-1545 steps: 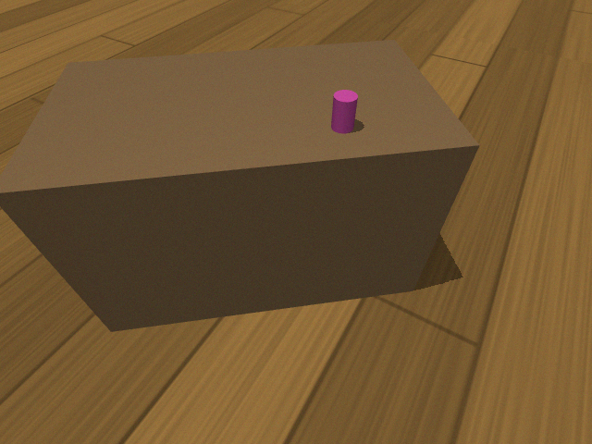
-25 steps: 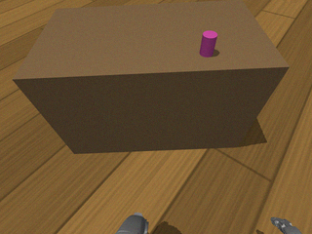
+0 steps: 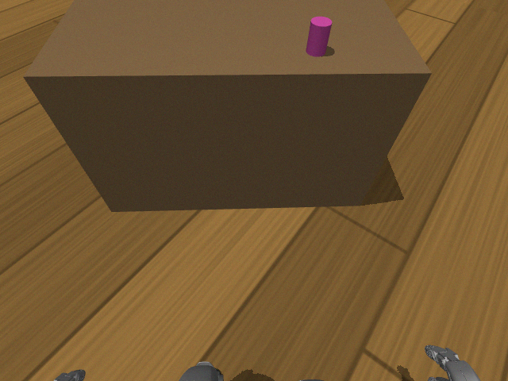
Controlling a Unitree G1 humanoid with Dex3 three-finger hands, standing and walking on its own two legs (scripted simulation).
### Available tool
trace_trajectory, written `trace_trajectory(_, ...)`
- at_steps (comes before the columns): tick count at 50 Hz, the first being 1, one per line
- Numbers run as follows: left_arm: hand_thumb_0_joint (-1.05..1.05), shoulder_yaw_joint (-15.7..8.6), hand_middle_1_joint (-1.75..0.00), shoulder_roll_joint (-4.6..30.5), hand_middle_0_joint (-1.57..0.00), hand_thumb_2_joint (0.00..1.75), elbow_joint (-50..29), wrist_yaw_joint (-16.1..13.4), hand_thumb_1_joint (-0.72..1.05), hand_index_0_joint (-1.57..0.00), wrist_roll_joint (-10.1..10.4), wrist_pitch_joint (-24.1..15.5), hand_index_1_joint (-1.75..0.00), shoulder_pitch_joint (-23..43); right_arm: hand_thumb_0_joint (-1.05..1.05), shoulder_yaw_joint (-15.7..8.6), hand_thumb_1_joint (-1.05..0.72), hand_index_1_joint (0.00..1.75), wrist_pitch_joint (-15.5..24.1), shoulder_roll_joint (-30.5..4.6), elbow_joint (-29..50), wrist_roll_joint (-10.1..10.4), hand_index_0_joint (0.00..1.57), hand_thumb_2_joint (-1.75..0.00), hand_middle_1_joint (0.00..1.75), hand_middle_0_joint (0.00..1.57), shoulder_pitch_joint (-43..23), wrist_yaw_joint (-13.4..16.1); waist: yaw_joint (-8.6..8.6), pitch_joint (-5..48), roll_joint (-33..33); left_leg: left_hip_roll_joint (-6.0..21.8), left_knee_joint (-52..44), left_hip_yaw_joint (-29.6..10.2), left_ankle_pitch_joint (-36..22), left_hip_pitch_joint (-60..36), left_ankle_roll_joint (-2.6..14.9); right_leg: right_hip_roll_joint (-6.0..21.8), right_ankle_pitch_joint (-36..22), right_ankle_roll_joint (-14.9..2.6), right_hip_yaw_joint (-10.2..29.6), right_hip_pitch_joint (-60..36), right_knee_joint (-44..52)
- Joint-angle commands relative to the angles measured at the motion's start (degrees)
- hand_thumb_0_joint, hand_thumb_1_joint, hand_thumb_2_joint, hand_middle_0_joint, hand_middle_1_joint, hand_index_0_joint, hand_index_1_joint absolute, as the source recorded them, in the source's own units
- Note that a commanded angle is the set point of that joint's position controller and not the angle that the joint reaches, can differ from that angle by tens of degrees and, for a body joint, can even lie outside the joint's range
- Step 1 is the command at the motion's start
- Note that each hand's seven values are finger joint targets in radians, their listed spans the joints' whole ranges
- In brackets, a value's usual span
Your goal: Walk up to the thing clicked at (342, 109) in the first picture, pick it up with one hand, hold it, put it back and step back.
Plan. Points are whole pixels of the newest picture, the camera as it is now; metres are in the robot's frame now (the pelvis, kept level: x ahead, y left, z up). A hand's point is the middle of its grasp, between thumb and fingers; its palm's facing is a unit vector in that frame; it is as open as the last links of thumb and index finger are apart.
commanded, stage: step back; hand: right
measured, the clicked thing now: (318, 37) +1.02 -0.17 -0.01
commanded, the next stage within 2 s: stand in 1.22 s
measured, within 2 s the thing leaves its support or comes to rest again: neither
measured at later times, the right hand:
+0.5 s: hand out of the picture -0.02 -0.27 -0.14, palm faces -0.13 +0.93 -0.35, open 7.4 cm
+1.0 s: hand out of the picture +0.05 -0.24 -0.14, palm faces -0.12 +0.92 -0.36, open 7.4 cm
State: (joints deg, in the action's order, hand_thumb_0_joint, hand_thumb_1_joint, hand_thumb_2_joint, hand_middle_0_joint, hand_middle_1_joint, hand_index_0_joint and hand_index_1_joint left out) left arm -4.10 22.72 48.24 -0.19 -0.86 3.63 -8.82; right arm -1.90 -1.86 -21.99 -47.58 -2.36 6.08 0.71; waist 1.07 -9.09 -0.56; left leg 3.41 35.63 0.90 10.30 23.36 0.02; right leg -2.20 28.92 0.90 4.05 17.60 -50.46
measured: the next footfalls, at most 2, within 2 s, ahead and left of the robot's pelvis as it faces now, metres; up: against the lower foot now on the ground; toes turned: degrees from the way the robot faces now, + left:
right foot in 0.04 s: -0.02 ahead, -0.12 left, +0.00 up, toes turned +5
left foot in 0.36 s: -0.02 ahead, +0.13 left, +0.00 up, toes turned +7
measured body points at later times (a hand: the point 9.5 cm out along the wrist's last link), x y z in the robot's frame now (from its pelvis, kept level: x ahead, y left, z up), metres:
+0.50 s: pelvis -0.10 -0.02 +0.01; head -0.09 -0.01 +0.46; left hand -0.07 +0.32 -0.11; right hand -0.02 -0.31 -0.12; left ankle -0.10 +0.11 -0.72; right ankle -0.07 -0.13 -0.71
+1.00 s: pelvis -0.06 +0.01 +0.01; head -0.04 +0.02 +0.46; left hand -0.02 +0.33 -0.12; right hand +0.06 -0.28 -0.11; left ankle -0.06 +0.12 -0.72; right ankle -0.06 -0.12 -0.72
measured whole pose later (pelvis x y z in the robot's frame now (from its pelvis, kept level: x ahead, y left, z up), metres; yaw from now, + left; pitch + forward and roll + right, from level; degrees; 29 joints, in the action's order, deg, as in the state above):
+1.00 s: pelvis -0.06 +0.01 +0.01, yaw +5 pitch -2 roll -1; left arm -2.4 21.8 59.9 -0.1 -0.7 -1.3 -8.7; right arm -1.9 1.0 -19.5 -59.2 -1.6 7.4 -0.5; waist 0.8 -4.5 -0.5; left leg 1.2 33.8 0.6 17.6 14.4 0.3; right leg 0.3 16.8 0.5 -0.8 11.4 -30.7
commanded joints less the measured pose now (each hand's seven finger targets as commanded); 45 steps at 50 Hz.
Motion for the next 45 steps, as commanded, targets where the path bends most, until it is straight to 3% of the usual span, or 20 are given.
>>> trace_trajectory(1,0.0,-3.17,-0.3,9.5,-0.2,0.9,0.99,-0.44,0.9,-0.2,-0.78,-2.43,-0.3,-8.48,0.0,-4.37,-0.9,0.3,-0.79,-15.47,2.98,0.96,0.2,-0.9,0.3,0.2,0.23,0.43,0.92,16.21,10.92,7.57,-3.81,-9.49,-4.18,-9.22,8.29,-0.26,-10.88,-2.26,-5.98,-9.46,27.1)
trace_trajectory(2,0.0,-4.02,-0.3,12.05,-0.2,0.9,1.36,-0.52,0.9,-0.2,-1.58,-2.78,-0.3,-8.73,0.0,-3.57,-0.9,0.3,-0.83,-12.73,3.17,1.06,0.2,-0.9,0.3,0.2,0.46,0.23,0.81,13.89,5.43,4.07,1.13,-8.01,4.75,0.36,5.21,3.9,-9.58,-3.73,2.35,-12.64,27.6)
trace_trajectory(3,0.0,-5.85,-0.3,19.31,-0.2,0.9,-0.28,-0.58,0.9,-0.2,-2.12,-2.62,-0.3,-7.63,0.0,-2.86,-0.9,0.3,-0.31,-9.21,5.75,1.57,0.2,-0.9,0.3,0.2,-2.97,0.56,3.56,10.3,-12.78,-7.71,11.75,-5.22,19.59,12.04,1.21,18.13,-3.32,-10.45,23.2,-7.04,32.76)
trace_trajectory(4,0.0,-6.29,-0.3,22.9,-0.2,0.9,-2.23,-0.8,0.9,-0.2,-2.36,-2.6,-0.3,-2.84,0.0,-4.13,-0.9,0.3,-0.73,-11.54,5.12,1.2,0.2,-0.9,0.3,0.2,-3.86,1.39,4.59,5.88,-14.38,-6.64,25.13,-10.46,25.13,7.32,-0.89,28.26,-0.31,-18.66,32.92,9.0,37.28)
trace_trajectory(7,0.0,-3.89,-0.3,14.68,-0.2,0.9,-3.59,-1.33,0.9,-0.2,-1.93,-3.78,-0.3,5.31,0.0,-3.72,-0.9,0.3,-0.2,-11.7,1.28,1.9,0.2,-0.9,0.3,0.2,1.88,1.13,-2.08,4.23,-3.54,-8.49,31.76,-11.45,15.81,6.26,-0.17,16.75,-15.16,-11.82,11.43,5.67,28.13)
trace_trajectory(13,0.0,-4.88,-0.3,15.68,-0.2,0.9,-1.64,-0.84,0.9,-0.2,-2.36,-4.87,-0.3,-1.95,0.0,-3.66,-0.9,0.3,1.01,-11.66,0.5,0.22,0.2,-0.9,0.3,0.2,1.16,-0.38,3.03,6.54,-9.78,-3.26,12.27,-6.15,18.61,6.2,-1.43,17.04,10.45,-11.75,14.26,-6.87,30.46)
trace_trajectory(15,0.0,-4.54,-0.3,15.48,-0.2,0.9,-1.06,-0.51,0.9,-0.2,-1.91,-4.57,-0.3,-2.28,0.0,-3.55,-0.9,0.3,1.87,-10.86,-0.92,0.18,0.2,-0.9,0.3,0.2,1.25,-0.85,3.04,6.7,-10.33,-3.72,1.05,-2.7,22.13,-0.51,-0.69,17.06,8.49,-11.8,12.84,-4.67,30.3)
trace_trajectory(17,0.0,-3.55,-0.3,14.58,-0.2,0.9,-1.01,-0.14,0.9,-0.2,-1.46,-4.02,-0.3,-0.89,0.0,-3.83,-0.9,0.3,2.59,-10.09,-3.87,0.28,0.2,-0.9,0.3,0.2,6.49,-0.81,-0.05,8.3,-8.43,-5.54,-13.05,0.62,11.78,-13.06,0.71,15.04,1.83,-9.17,8.05,-0.1,25.72)
trace_trajectory(18,0.0,-2.4,-0.3,11.69,-0.2,0.9,-0.84,0.01,0.9,-0.2,-1.59,-3.91,-0.3,-1.97,0.0,-4.62,-0.9,0.3,3.03,-11.24,-5.14,0.1,0.2,-0.9,0.3,0.2,8.2,-0.6,-0.75,9.5,-3.32,-4.29,-14.78,-3.38,10.29,-19.28,1.7,12.5,-0.98,-7.27,4.7,3.83,20.63)
trace_trajectory(19,0.0,-1.34,-0.3,8.35,-0.2,0.9,-0.82,0.31,0.9,-0.2,-0.79,-4.15,-0.3,-1.53,0.0,-5.08,-0.9,0.3,3.41,-14.22,-4.82,-0.11,0.2,-0.9,0.3,0.2,7.39,-0.46,-0.79,9.71,6.27,5.84,-18.69,-22.16,23.99,-20.7,5.79,7.15,0.34,-3.16,0.04,12.21,15.3)
trace_trajectory(20,0.0,-2.22,-0.3,10.97,-0.2,0.9,0.25,0.09,0.9,-0.2,-0.04,-4.19,-0.3,2.1,0.0,-5.28,-0.9,0.3,3.3,-18.15,-4.23,0.12,0.2,-0.9,0.3,0.2,4.93,-0.72,-1.73,7.12,9.61,13.84,-23.47,-31.54,39.71,-7.58,11.95,3.24,3.05,-1.78,-4.96,7.92,6.28)
trace_trajectory(27,0.0,-2.17,-0.3,8.73,-0.2,0.9,5.51,0.32,0.9,-0.2,-0.58,-6.12,-0.3,-4.71,0.0,-3.4,-0.9,0.3,2.86,-12.06,-4.19,0.59,0.2,-0.9,0.3,0.2,-0.16,-1.34,1.76,7.38,8.98,5.2,-13.16,-12.28,17.65,-2.95,5.58,1.21,-10.38,-2.53,-6.55,-11.07,26.91)
trace_trajectory(28,0.0,-2.65,-0.3,9.99,-0.2,0.9,6.15,-0.2,0.9,-0.2,-1.09,-6.55,-0.3,-5.85,0.0,-2.74,-0.9,0.3,2.62,-9.81,-4.02,0.89,0.2,-0.9,0.3,0.2,1.07,-1.22,2.07,8.86,4.91,3.28,-7.31,-10.01,14.21,0.49,3.93,3.37,-11.8,-2.9,-2.01,-17.33,29.32)
trace_trajectory(30,0.0,-4.24,-0.3,17.76,-0.2,0.9,6.0,-0.47,0.9,-0.2,-1.76,-7.05,-0.3,-5.18,0.0,-2.96,-0.9,0.3,2.35,-9.39,-3.65,0.83,0.2,-0.9,0.3,0.2,0.71,-0.72,2.81,5.0,-7.02,-5.1,10.95,-5.84,22.59,8.13,1.05,21.84,14.35,-11.67,24.85,-9.97,39.17)
trace_trajectory(31,0.0,-4.22,-0.3,17.1,-0.2,0.9,4.44,-0.4,0.9,-0.2,-1.54,-7.19,-0.3,-2.23,0.0,-3.54,-0.9,0.3,2.54,-11.1,-4.67,0.62,0.2,-0.9,0.3,0.2,2.8,-0.58,1.53,2.53,-3.4,-3.0,13.57,-8.18,21.71,6.02,0.47,24.92,13.39,-14.77,26.73,-5.08,38.83)
trace_trajectory(38,0.0,-1.95,-0.3,12.57,-0.2,0.9,3.87,0.15,0.9,-0.2,-0.77,-6.49,-0.3,3.68,0.0,-3.8,-0.9,0.3,3.99,-8.29,-7.8,0.32,0.2,-0.9,0.3,0.2,7.62,-1.38,-2.07,7.84,-6.5,-3.86,-6.9,-0.12,7.04,-12.23,0.29,13.8,-10.79,-8.51,3.38,0.84,27.42)
trace_trajectory(40,0.0,-0.23,-0.3,8.45,-0.2,0.9,3.6,0.37,0.9,-0.2,-0.45,-6.02,-0.3,1.86,0.0,-4.46,-0.9,0.3,4.58,-10.37,-7.69,-0.37,0.2,-0.9,0.3,0.2,6.47,-0.53,-2.24,10.02,1.06,2.2,-14.77,-9.45,3.48,-18.91,1.85,9.34,-19.67,-5.02,-1.65,4.69,17.05)
trace_trajectory(41,0.0,0.23,-0.3,6.44,-0.2,0.9,3.81,0.38,0.9,-0.2,0.57,-5.65,-0.3,2.32,0.0,-4.42,-0.9,0.3,4.88,-13.21,-6.79,-0.3,0.2,-0.9,0.3,0.2,3.56,-0.31,-1.07,9.81,8.53,11.22,-19.05,-22.93,8.54,-14.77,6.13,3.6,-8.71,-1.95,-5.22,5.82,12.58)
trace_trajectory(42,0.0,-0.86,-0.3,9.76,-0.2,0.9,4.96,0.0,0.9,-0.2,0.53,-5.21,-0.3,2.19,0.0,-4.71,-0.9,0.3,4.69,-15.84,-6.44,0.23,0.2,-0.9,0.3,0.2,1.6,-0.41,-1.07,8.59,7.73,14.59,-19.56,-24.52,13.35,-7.98,11.32,3.66,0.34,-2.01,-3.54,0.91,9.65)
trace_trajectory(45,0.0,-0.19,-0.3,8.36,-0.2,0.9,6.53,-0.07,0.9,-0.2,0.33,-5.71,-0.3,0.69,0.0,-3.89,-0.9,0.3,4.51,-13.35,-6.51,-0.03,0.2,-0.9,0.3,0.2,-1.56,-0.37,0.31,7.88,8.66,10.32,-14.88,-15.94,0.53,-11.65,8.31,4.14,-5.1,-2.71,-3.68,-0.52,18.49)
